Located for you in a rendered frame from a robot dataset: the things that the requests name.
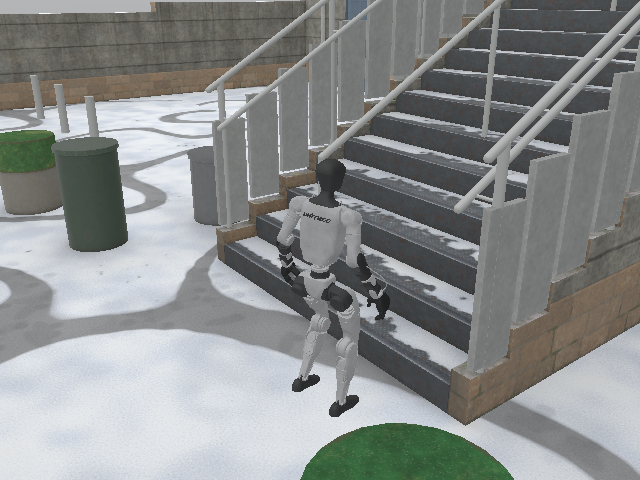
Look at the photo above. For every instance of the left robot hand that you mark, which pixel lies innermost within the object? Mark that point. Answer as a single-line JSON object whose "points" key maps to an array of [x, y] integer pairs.
{"points": [[286, 271]]}

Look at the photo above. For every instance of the robot left upper arm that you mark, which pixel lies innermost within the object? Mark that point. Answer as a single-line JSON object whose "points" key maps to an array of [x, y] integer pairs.
{"points": [[290, 221]]}

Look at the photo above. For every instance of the robot right upper arm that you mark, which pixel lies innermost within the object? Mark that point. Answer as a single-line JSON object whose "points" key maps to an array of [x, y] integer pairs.
{"points": [[353, 221]]}

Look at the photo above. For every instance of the robot right forearm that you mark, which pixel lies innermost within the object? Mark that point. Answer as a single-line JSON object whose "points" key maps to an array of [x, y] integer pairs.
{"points": [[367, 278]]}

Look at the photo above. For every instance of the right robot hand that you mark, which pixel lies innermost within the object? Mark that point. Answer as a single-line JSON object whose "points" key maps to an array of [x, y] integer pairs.
{"points": [[382, 305]]}

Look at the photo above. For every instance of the robot left forearm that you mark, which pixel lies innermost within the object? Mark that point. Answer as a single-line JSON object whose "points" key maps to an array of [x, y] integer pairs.
{"points": [[285, 254]]}

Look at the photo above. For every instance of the left robot shin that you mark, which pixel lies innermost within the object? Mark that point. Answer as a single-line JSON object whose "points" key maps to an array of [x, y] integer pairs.
{"points": [[312, 347]]}

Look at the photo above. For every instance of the robot torso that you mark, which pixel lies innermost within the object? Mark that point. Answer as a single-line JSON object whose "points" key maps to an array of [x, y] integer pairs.
{"points": [[322, 237]]}

